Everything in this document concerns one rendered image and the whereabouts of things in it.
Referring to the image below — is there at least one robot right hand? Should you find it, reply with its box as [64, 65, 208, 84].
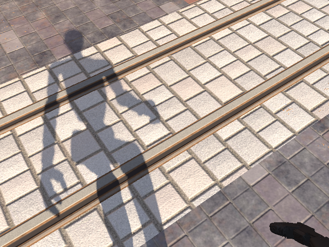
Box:
[269, 222, 329, 247]

